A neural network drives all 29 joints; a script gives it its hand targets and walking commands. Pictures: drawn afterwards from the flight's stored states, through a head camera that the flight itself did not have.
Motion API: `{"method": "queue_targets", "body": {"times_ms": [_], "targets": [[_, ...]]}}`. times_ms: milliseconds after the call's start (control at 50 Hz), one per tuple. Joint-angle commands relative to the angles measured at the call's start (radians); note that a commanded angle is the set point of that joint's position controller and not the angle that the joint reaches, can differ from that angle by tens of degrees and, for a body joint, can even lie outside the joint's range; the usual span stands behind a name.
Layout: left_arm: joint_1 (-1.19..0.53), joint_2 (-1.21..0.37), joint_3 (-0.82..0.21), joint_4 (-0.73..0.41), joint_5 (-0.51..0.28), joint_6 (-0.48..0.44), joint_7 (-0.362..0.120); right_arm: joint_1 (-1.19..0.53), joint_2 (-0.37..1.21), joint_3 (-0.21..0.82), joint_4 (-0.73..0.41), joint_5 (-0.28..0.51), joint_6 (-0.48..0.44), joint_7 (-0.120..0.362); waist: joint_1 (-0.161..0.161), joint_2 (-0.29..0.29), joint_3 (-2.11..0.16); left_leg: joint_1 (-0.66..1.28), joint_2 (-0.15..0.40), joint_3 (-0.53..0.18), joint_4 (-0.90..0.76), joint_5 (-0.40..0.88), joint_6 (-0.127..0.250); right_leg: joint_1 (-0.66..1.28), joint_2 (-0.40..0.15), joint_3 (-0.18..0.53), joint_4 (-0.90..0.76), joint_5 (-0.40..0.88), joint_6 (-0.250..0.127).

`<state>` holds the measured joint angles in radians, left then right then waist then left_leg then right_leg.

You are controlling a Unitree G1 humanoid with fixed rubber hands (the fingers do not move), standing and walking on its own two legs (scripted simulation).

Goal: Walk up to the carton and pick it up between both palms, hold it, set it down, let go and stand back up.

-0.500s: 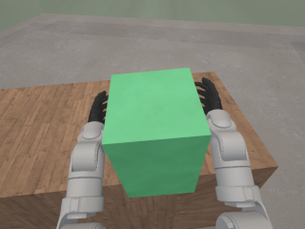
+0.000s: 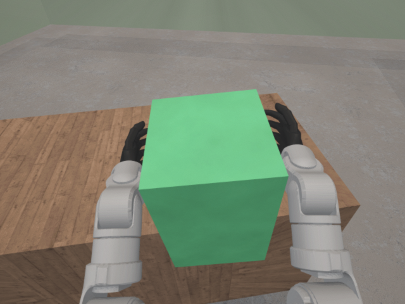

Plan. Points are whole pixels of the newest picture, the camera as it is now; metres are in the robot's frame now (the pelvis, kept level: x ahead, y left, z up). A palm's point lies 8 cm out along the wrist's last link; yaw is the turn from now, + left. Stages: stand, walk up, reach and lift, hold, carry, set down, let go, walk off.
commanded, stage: hold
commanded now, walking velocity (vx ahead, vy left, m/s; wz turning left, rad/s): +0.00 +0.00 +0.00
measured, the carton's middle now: (212, 185) +0.34 -0.01 +0.10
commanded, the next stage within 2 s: set down in 1.62 s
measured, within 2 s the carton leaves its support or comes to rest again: neither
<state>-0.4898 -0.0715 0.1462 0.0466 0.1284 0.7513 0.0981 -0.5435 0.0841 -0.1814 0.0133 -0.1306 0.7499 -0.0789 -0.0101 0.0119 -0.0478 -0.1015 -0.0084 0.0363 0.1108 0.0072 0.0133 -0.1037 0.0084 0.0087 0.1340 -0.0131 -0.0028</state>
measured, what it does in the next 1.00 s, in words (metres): stands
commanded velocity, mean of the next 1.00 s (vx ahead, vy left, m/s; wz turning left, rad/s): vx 0.00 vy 0.00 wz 0.00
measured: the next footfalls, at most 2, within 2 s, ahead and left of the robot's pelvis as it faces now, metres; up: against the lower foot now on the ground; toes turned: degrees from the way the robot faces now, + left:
none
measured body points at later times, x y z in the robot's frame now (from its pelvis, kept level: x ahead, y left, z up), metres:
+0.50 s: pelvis +0.00 -0.01 +0.00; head -0.04 -0.02 +0.45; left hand +0.38 +0.14 +0.18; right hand +0.39 -0.15 +0.20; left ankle +0.05 +0.11 -0.75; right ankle +0.04 -0.11 -0.75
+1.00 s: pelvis +0.04 -0.01 +0.00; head +0.01 -0.02 +0.45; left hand +0.39 +0.14 +0.18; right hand +0.39 -0.15 +0.20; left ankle +0.05 +0.11 -0.75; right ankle +0.04 -0.12 -0.75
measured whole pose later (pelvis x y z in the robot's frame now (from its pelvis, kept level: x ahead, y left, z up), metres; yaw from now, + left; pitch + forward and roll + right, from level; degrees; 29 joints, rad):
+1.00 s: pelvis +0.04 -0.01 +0.00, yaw +1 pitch +0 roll +0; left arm -0.46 -0.04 0.12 0.01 0.09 0.72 0.10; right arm -0.50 0.09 -0.13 -0.04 -0.12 0.72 -0.12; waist -0.01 0.03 -0.09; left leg -0.02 0.00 0.01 -0.02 0.03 0.00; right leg -0.01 0.02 -0.01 0.01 0.00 -0.01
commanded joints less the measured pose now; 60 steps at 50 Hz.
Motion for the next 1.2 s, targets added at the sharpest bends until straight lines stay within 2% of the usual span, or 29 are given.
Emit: {"method": "queue_targets", "body": {"times_ms": [0,60,80,160,180,200,240,260,280,300,340,360,400,420,460,480,540,680,700,720,740,780,860,880,980,1040,1060,1120,1180], "targets": [[-0.588,-0.391,-0.336,-0.126,-0.106,-0.056,-0.155,-0.477,0.395,0.368,-0.008,0.115,-0.041,0.164,0.011,0.022,-0.254,0.09,-0.006,-0.025,-0.01,-0.091,-0.038,0.03,0.041,-0.02,-0.012,-0.073,0.014],[-0.619,-0.4,-0.321,-0.054,-0.113,-0.068,-0.161,-0.555,0.383,0.377,0.01,0.096,-0.056,0.162,0.027,-0.02,-0.28,0.107,-0.012,-0.019,-0.004,-0.111,-0.041,0.045,0.039,-0.026,-0.016,-0.102,0.021],[-0.65,-0.394,-0.32,-0.052,-0.101,-0.069,-0.165,-0.551,0.37,0.351,0.035,0.095,-0.057,0.158,0.016,0.023,-0.261,0.084,-0.012,-0.022,-0.009,-0.118,-0.042,0.039,0.039,-0.015,-0.025,-0.104,0.012],[-0.682,-0.362,-0.266,0.009,-0.091,-0.088,-0.175,-0.563,0.364,0.299,0.112,0.063,-0.07,0.166,0.008,-0.007,-0.233,0.119,-0.022,-0.017,-0.002,-0.221,-0.038,-0.015,0.036,-0.03,-0.02,-0.186,0.018],[-0.696,-0.375,-0.27,0.006,-0.088,-0.09,-0.177,-0.568,0.37,0.284,0.148,0.06,-0.073,0.172,0.004,0.02,-0.251,0.103,-0.018,-0.022,-0.015,-0.239,-0.044,-0.016,0.041,-0.036,-0.012,-0.182,0.013],[-0.739,-0.381,-0.267,0.012,-0.091,-0.093,-0.177,-0.6,0.366,0.273,0.159,0.05,-0.079,0.176,0.005,0.001,-0.241,0.08,-0.008,-0.033,-0.006,-0.237,-0.037,-0.015,0.038,-0.031,-0.001,-0.202,0.014],[-0.777,-0.403,-0.271,0.017,-0.087,-0.106,-0.184,-0.614,0.387,0.271,0.189,0.064,-0.097,0.179,0.02,0.057,-0.261,0.097,-0.015,-0.026,-0.003,-0.209,-0.041,-0.04,0.038,-0.024,-0.011,-0.189,0.008],[-0.767,-0.388,-0.26,0.042,-0.077,-0.112,-0.187,-0.637,0.372,0.26,0.187,0.06,-0.109,0.179,0.01,0.034,-0.27,0.112,-0.018,-0.02,0.01,-0.208,-0.041,-0.05,0.037,-0.026,-0.017,-0.198,0.004],[-0.747,-0.394,-0.225,0.097,-0.059,-0.116,-0.187,-0.665,0.388,0.251,0.182,0.044,-0.119,0.176,0.027,-0.013,-0.264,0.101,-0.019,-0.024,0.005,-0.218,-0.035,-0.048,0.048,-0.028,-0.027,-0.198,0.011],[-0.762,-0.382,-0.212,0.115,-0.072,-0.127,-0.188,-0.672,0.383,0.245,0.207,0.043,-0.122,0.178,0.008,-0.042,-0.263,0.095,-0.016,-0.028,0.011,-0.206,-0.029,-0.052,0.047,-0.041,-0.007,-0.199,0.011],[-0.77,-0.389,-0.2,0.139,-0.061,-0.138,-0.189,-0.688,0.383,0.236,0.234,0.05,-0.133,0.184,0.019,-0.001,-0.247,0.09,-0.031,-0.01,0.023,-0.189,-0.029,-0.046,0.032,-0.013,-0.008,-0.176,0.009],[-0.782,-0.385,-0.193,0.148,-0.048,-0.147,-0.187,-0.672,0.405,0.223,0.28,0.031,-0.134,0.188,0.017,-0.019,-0.269,0.099,-0.037,0.002,0.024,-0.181,-0.036,-0.032,0.034,-0.023,-0.019,-0.178,0.016],[-0.77,-0.38,-0.168,0.169,-0.02,-0.157,-0.192,-0.661,0.4,0.211,0.283,0.018,-0.152,0.192,0.029,0.009,-0.264,0.098,-0.04,-0.005,0.023,-0.173,-0.03,-0.033,0.036,-0.024,-0.018,-0.143,0.015],[-0.753,-0.366,-0.144,0.175,-0.013,-0.162,-0.195,-0.655,0.394,0.215,0.28,0.01,-0.154,0.195,0.029,-0.035,-0.276,0.095,-0.036,-0.019,0.019,-0.158,-0.03,-0.026,0.039,-0.029,-0.014,-0.144,0.019],[-0.756,-0.373,-0.146,0.161,-0.002,-0.174,-0.195,-0.642,0.412,0.202,0.308,0.009,-0.164,0.196,0.028,-0.03,-0.285,0.097,-0.034,-0.017,0.018,-0.096,-0.029,0.004,0.036,-0.017,-0.013,-0.066,0.015],[-0.758,-0.382,-0.148,0.142,-0.01,-0.176,-0.193,-0.626,0.426,0.199,0.288,0.014,-0.171,0.193,0.042,-0.006,-0.292,0.092,-0.034,-0.017,0.006,-0.081,-0.026,0.026,0.033,-0.012,-0.006,-0.027,0.018],[-0.725,-0.375,-0.171,0.124,0.003,-0.191,-0.182,-0.642,0.407,0.227,0.244,0.025,-0.197,0.182,0.036,0.016,-0.37,0.135,-0.04,-0.012,0.021,-0.004,-0.025,0.038,0.024,-0.006,-0.009,0.053,0.022],[-0.673,-0.368,-0.255,0.022,-0.083,-0.203,-0.168,-0.548,0.41,0.307,0.125,0.051,-0.188,0.133,0.005,-0.068,-0.389,0.165,-0.029,-0.026,0.002,0.183,-0.018,0.121,0.017,0.003,0.003,0.268,0.043],[-0.679,-0.339,-0.271,-0.029,-0.095,-0.201,-0.162,-0.525,0.391,0.317,0.131,0.063,-0.178,0.129,0.006,-0.065,-0.419,0.186,-0.027,-0.028,0.001,0.173,-0.024,0.144,0.025,0.002,-0.007,0.263,0.037],[-0.653,-0.349,-0.271,-0.031,-0.087,-0.189,-0.158,-0.501,0.377,0.31,0.105,0.069,-0.171,0.121,0.013,0.007,-0.429,0.186,-0.023,-0.028,-0.001,0.199,-0.028,0.148,0.02,0.008,-0.015,0.281,0.035],[-0.625,-0.36,-0.3,-0.038,-0.096,-0.179,-0.154,-0.49,0.358,0.324,0.074,0.068,-0.168,0.112,0.024,0.037,-0.464,0.184,-0.027,-0.029,-0.007,0.246,-0.034,0.189,0.019,0.01,-0.012,0.301,0.032],[-0.552,-0.356,-0.325,-0.073,-0.105,-0.167,-0.147,-0.469,0.36,0.375,-0.032,0.083,-0.154,0.089,0.013,-0.011,-0.476,0.197,-0.014,-0.043,-0.025,0.308,-0.032,0.233,0.017,0.014,-0.013,0.376,0.044],[-0.538,-0.338,-0.4,-0.213,-0.154,-0.125,-0.133,-0.391,0.351,0.416,-0.118,0.136,-0.098,0.071,0.006,0.033,-0.437,0.253,-0.009,-0.046,-0.029,0.416,-0.041,0.226,0.013,0.019,-0.019,0.457,0.045],[-0.51,-0.343,-0.401,-0.235,-0.165,-0.117,-0.128,-0.383,0.358,0.437,-0.133,0.132,-0.081,0.067,-0.006,0.013,-0.421,0.255,-0.013,-0.034,-0.027,0.415,-0.044,0.228,0.02,0.011,-0.031,0.46,0.047],[-0.46,-0.339,-0.403,-0.237,-0.195,-0.047,-0.117,-0.336,0.317,0.439,-0.183,0.145,-0.017,0.065,-0.011,0.005,-0.337,0.238,-0.018,-0.033,-0.035,0.335,-0.051,0.203,0.027,-0.007,-0.055,0.364,0.047],[-0.487,-0.322,-0.396,-0.252,-0.21,-0.026,-0.116,-0.371,0.292,0.438,-0.21,0.166,0.007,0.069,-0.012,-0.012,-0.284,0.184,-0.019,-0.037,-0.03,0.197,-0.051,0.159,0.03,-0.015,-0.052,0.237,0.031],[-0.497,-0.319,-0.404,-0.26,-0.202,-0.019,-0.112,-0.357,0.313,0.43,-0.182,0.175,0.016,0.074,-0.018,0.016,-0.26,0.171,-0.013,-0.033,-0.033,0.16,-0.06,0.141,0.034,-0.017,-0.056,0.19,0.029],[-0.519,-0.345,-0.389,-0.205,-0.192,-0.008,-0.116,-0.433,0.317,0.424,-0.167,0.171,0.016,0.098,-0.002,-0.021,-0.272,0.152,-0.01,-0.035,-0.017,0.073,-0.045,0.101,0.025,-0.022,-0.037,0.083,0.022],[-0.552,-0.337,-0.353,-0.159,-0.145,-0.008,-0.127,-0.453,0.323,0.398,-0.086,0.158,0.019,0.125,0.012,0.007,-0.273,0.129,-0.014,-0.015,-0.016,-0.024,-0.044,0.08,0.028,-0.024,-0.044,-0.018,0.021]]}}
